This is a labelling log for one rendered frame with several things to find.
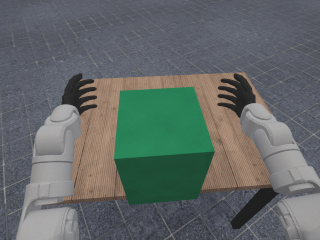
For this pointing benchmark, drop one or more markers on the left robot upper arm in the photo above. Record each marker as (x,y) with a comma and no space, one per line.
(50,224)

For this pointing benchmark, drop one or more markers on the right robot hand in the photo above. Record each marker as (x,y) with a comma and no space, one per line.
(243,92)

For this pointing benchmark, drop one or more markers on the table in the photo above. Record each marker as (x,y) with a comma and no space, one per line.
(236,163)

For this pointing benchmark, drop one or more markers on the carton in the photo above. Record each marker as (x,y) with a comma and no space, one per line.
(163,148)

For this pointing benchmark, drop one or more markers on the right robot upper arm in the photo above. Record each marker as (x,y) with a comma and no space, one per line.
(300,217)

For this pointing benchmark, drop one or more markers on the right robot forearm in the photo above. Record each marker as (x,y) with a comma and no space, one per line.
(289,171)

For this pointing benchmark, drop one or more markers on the left robot forearm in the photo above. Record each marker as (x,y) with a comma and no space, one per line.
(53,155)

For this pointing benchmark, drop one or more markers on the left robot hand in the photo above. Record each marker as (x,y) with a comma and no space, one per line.
(72,93)

